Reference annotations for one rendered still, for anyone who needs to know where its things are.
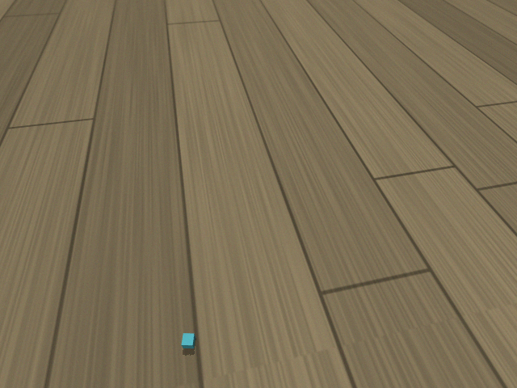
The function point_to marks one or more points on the cube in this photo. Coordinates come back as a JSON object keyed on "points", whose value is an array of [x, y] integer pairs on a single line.
{"points": [[188, 340]]}

